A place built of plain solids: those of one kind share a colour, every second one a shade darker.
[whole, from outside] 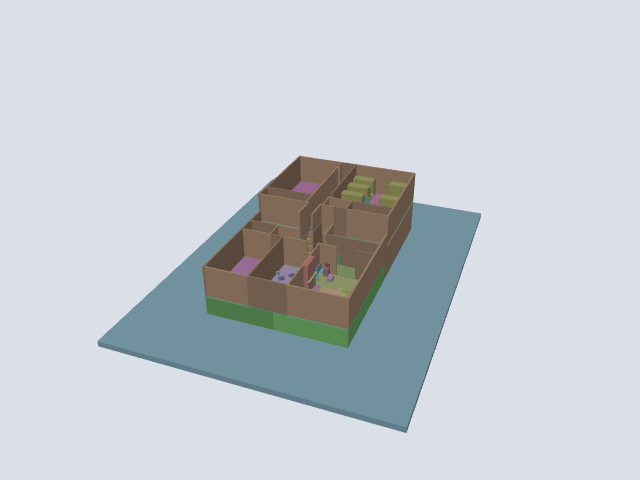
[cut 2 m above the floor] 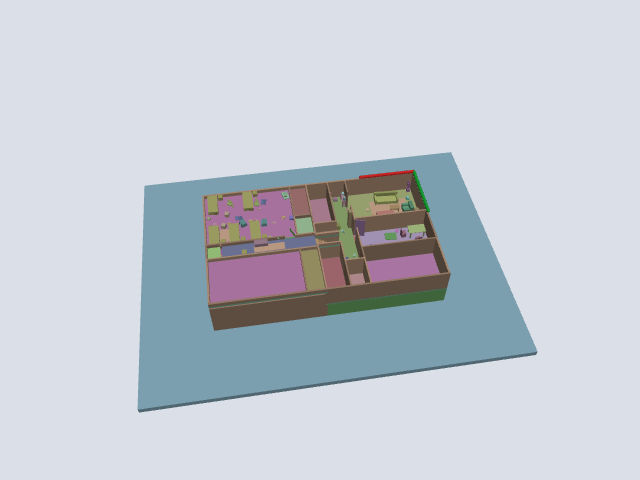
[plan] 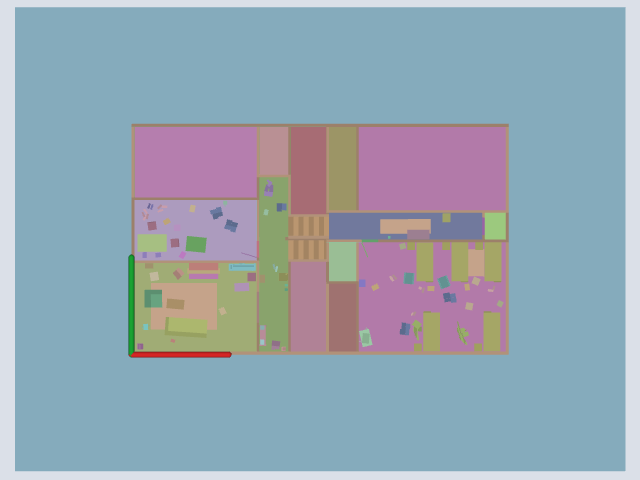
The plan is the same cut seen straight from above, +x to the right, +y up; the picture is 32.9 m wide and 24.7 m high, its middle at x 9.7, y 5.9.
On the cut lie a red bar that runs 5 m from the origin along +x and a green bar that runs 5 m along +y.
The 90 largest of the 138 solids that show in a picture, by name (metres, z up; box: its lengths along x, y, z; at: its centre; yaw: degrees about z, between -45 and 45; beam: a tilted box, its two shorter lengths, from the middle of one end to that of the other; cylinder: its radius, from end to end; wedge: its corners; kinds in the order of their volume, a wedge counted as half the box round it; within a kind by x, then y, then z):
{
 "under_1": {"box": [31.42, 23.88, 0.5], "at": [9.71, 5.94, -0.33]},
 "floor_base_1": {"box": [7.91, 1.3, 1.63], "at": [3.96, 5.4, 0.73]},
 "floor_base_2": {"box": [10.01, 4.75, 1.63], "at": [5.0, 2.38, 0.73]},
 "floor_base_3": {"box": [10.01, 5.83, 1.63], "at": [5.0, 8.96, 0.73]},
 "wall_1": {"box": [0.16, 4.56, 2.71], "at": [0.08, 2.44, 3.02]},
 "wall_2": {"box": [0.16, 3.11, 2.71], "at": [0.08, 6.4, 3.02]},
 "wall_3": {"box": [0.16, 3.63, 2.71], "at": [0.08, 9.9, 3.02]},
 "wall_4": {"box": [6.58, 0.13, 2.71], "at": [3.29, 4.78, 3.02]},
 "wall_5": {"box": [6.58, 0.13, 2.71], "at": [3.29, 8.02, 3.02]},
 "wall_6": {"box": [10.01, 0.16, 2.71], "at": [5.0, 0.08, 3.02]},
 "wall_7": {"box": [10.01, 0.16, 2.71], "at": [5.0, 11.8, 3.02]},
 "wall_8": {"box": [0.13, 1.48, 2.71], "at": [6.51, 0.9, 3.02]},
 "wall_9": {"box": [0.13, 1.48, 2.71], "at": [6.51, 3.98, 3.02]},
 "wall_10": {"box": [0.13, 2.11, 2.71], "at": [6.51, 6.9, 3.02]},
 "wall_11": {"box": [0.13, 1.04, 2.71], "at": [6.51, 8.61, 3.02]},
 "wall_12": {"box": [0.13, 2.46, 2.71], "at": [6.51, 10.49, 3.02]},
 "wall_13": {"box": [1.75, 0.13, 2.71], "at": [7.33, 9.2, 3.02]},
 "wall_14": {"box": [0.13, 4.62, 2.71], "at": [8.13, 2.47, 3.02]},
 "wall_15": {"box": [0.13, 1.87, 2.71], "at": [8.13, 8.2, 3.02]},
 "wall_16": {"box": [0.13, 2.46, 2.71], "at": [8.13, 10.49, 3.02]},
 "wall_17": {"box": [1.94, 0.13, 2.71], "at": [9.04, 4.84, 3.02]},
 "wall_18": {"box": [1.94, 0.07, 2.71], "at": [9.04, 5.92, 3.02]},
 "wall_19": {"box": [2.1, 0.16, 4.36], "at": [9.12, 6.04, 3.85]},
 "wall_20": {"box": [2.1, 0.13, 4.36], "at": [9.12, 7.17, 3.85]},
 "wall_21": {"box": [0.16, 3.57, 1.97], "at": [10.09, 1.95, 0.68]},
 "wall_22": {"box": [0.16, 4.79, 1.97], "at": [10.09, 9.32, 0.68]},
 "wall_23": {"box": [0.13, 3.49, 2.69], "at": [10.1, 1.91, 4.68]},
 "wall_24": {"box": [0.13, 1.0, 2.69], "at": [10.1, 4.28, 4.68]},
 "wall_25": {"box": [0.13, 0.88, 2.69], "at": [10.1, 5.35, 4.68]},
 "wall_26": {"box": [0.13, 4.29, 2.69], "at": [10.1, 9.57, 4.68]},
 "wall_27": {"box": [1.66, 0.13, 2.69], "at": [10.87, 3.71, 4.68]},
 "wall_28": {"box": [1.81, 0.1, 2.69], "at": [10.94, 5.84, 4.68]},
 "wall_29": {"box": [0.13, 3.49, 2.69], "at": [11.63, 1.91, 4.68]},
 "wall_30": {"box": [0.13, 2.01, 2.69], "at": [11.63, 4.79, 4.68]},
 "wall_31": {"box": [0.13, 4.29, 2.69], "at": [11.63, 9.57, 4.68]},
 "wall_32": {"box": [9.41, 0.16, 2.69], "at": [14.71, 0.08, 4.68]},
 "wall_33": {"box": [9.41, 0.16, 2.69], "at": [14.71, 11.8, 4.68]},
 "wall_34": {"box": [9.38, 0.13, 2.69], "at": [14.73, 7.37, 4.68]},
 "wall_35": {"box": [9.22, 0.16, 3.34], "at": [14.81, 0.08, 1.37]},
 "wall_36": {"box": [9.22, 0.16, 3.34], "at": [14.81, 11.8, 1.37]},
 "wall_37": {"box": [6.72, 0.13, 2.69], "at": [16.06, 5.86, 4.68]},
 "wall_38": {"box": [0.16, 5.63, 2.69], "at": [19.34, 2.98, 4.68]},
 "wall_39": {"box": [0.16, 1.38, 2.69], "at": [19.34, 6.61, 4.68]},
 "wall_40": {"box": [0.16, 4.29, 2.69], "at": [19.34, 9.57, 4.68]},
 "stair_1": {"box": [0.26, 0.98, 1.78], "at": [8.2, 5.4, 0.59]},
 "stair_2": {"box": [0.52, 0.98, 1.6], "at": [8.33, 5.4, 0.5]},
 "stair_3": {"box": [0.79, 0.98, 1.41], "at": [8.46, 5.4, 0.41]},
 "stair_4": {"box": [1.05, 0.98, 1.23], "at": [8.59, 5.4, 0.31]},
 "stair_5": {"box": [1.31, 0.98, 1.04], "at": [8.72, 5.4, 0.22]},
 "stair_6": {"box": [1.57, 0.98, 0.86], "at": [8.86, 5.4, 0.13]},
 "stair_7": {"box": [1.83, 0.98, 0.67], "at": [8.99, 5.4, 0.04]},
 "stair_8": {"box": [2.1, 0.98, 0.49], "at": [9.12, 5.4, -0.06]},
 "stair_9": {"box": [2.1, 0.98, 0.35], "at": [9.12, 6.61, 1.68]},
 "stair_10": {"box": [1.83, 0.98, 0.53], "at": [9.25, 6.61, 1.77]},
 "stair_11": {"box": [1.57, 0.98, 0.72], "at": [9.38, 6.61, 1.87]},
 "stair_12": {"box": [1.31, 0.98, 0.9], "at": [9.51, 6.61, 1.96]},
 "stair_13": {"box": [1.05, 0.98, 1.09], "at": [9.64, 6.61, 2.05]},
 "stair_14": {"box": [0.79, 0.98, 1.27], "at": [9.77, 6.61, 2.14]},
 "stair_15": {"box": [0.52, 0.98, 1.46], "at": [9.9, 6.61, 2.24]},
 "stair_16": {"box": [0.26, 0.98, 1.64], "at": [10.04, 6.61, 2.33]},
 "bunk_1": {"box": [0.87, 2.0, 1.68], "at": [15.1, 4.78, 4.18]},
 "bunk_2": {"box": [0.87, 2.0, 1.68], "at": [15.45, 1.17, 4.18]},
 "bunk_3": {"box": [0.87, 2.0, 1.68], "at": [16.9, 4.78, 4.18]},
 "bunk_4": {"box": [0.87, 2.0, 1.68], "at": [18.55, 1.17, 4.18]},
 "bunk_5": {"box": [0.87, 2.0, 1.68], "at": [18.6, 4.78, 4.18]},
 "upper_floor_dorm_1": {"box": [7.56, 5.63, 0.16], "at": [15.48, 2.98, 3.26]},
 "upper_floor_dorm_2": {"box": [7.56, 4.29, 0.16], "at": [15.48, 9.57, 3.26]},
 "upper_floor_lounge_1": {"box": [6.29, 4.56, 0.12], "at": [3.31, 2.44, 1.61]},
 "upper_floor_kitchen_1": {"box": [6.29, 3.63, 0.12], "at": [3.31, 9.9, 1.61]},
 "upper_floor_dining_room_1": {"box": [6.29, 3.11, 0.12], "at": [3.31, 6.4, 1.61]},
 "upper_floor_landing_1": {"box": [7.88, 1.38, 0.16], "at": [14.11, 6.61, 3.26]},
 "upper_floor_lobby_1": {"box": [1.49, 8.97, 0.12], "at": [7.33, 4.64, 1.61]},
 "fixture_breast_lounge_1": {"box": [1.5, 0.38, 2.76], "at": [3.71, 4.53, 3.0]},
 "upper_floor_store_1": {"box": [1.84, 4.62, 0.12], "at": [9.12, 2.47, 1.61]},
 "upper_floor_wash_room_1": {"box": [1.84, 4.49, 0.12], "at": [9.12, 9.47, 1.61]},
 "upper_floor_stair_1": {"box": [1.4, 4.29, 0.16], "at": [10.87, 9.57, 3.26]},
 "sofa_1": {"box": [2.16, 0.23, 0.39], "at": [2.79, 1.05, 2.31], "yaw": -3.9},
 "sofa_2": {"box": [2.16, 0.93, 0.34], "at": [2.81, 1.41, 1.95], "yaw": -3.9},
 "upper_floor_linen_store_1": {"box": [1.4, 3.49, 0.16], "at": [10.87, 1.91, 3.26]},
 "wall_foot_1": {"box": [10.2, 0.16, 0.13], "at": [5.1, 0.08, 1.61]},
 "wall_foot_2": {"box": [10.2, 0.16, 0.13], "at": [5.1, 11.8, 1.61]},
 "wall_foot_3": {"box": [9.41, 0.16, 0.17], "at": [14.71, 11.8, 3.26]},
 "rug_1": {"box": [3.4, 2.4, 0.08], "at": [2.7, 2.49, 1.64], "yaw": -0.2},
 "chest_drawers_1": {"box": [1.15, 0.5, 0.99], "at": [14.76, 6.18, 3.83]},
 "billy_1": {"box": [0.42, 0.28, 2.02], "at": [0.91, 4.57, 2.68]},
 "billy_2": {"box": [0.28, 0.42, 2.02], "at": [6.73, 3.91, 2.68]},
 "upper_floor_wc_1": {"box": [1.4, 2.01, 0.16], "at": [10.87, 4.79, 3.26]},
 "upper_floor_showers_wc_1": {"box": [1.49, 2.46, 0.12], "at": [7.33, 10.49, 1.61]},
 "armchair_club_1": {"box": [0.9, 0.92, 0.35], "at": [1.13, 2.88, 1.91], "yaw": 0.2},
 "upper_floor_fire_lobby_1": {"box": [1.08, 1.38, 0.16], "at": [18.72, 6.61, 3.26]}
}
